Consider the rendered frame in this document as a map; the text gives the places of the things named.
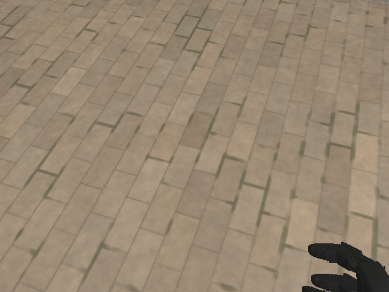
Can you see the right robot hand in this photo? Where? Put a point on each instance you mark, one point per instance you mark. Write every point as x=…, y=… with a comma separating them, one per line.
x=371, y=275

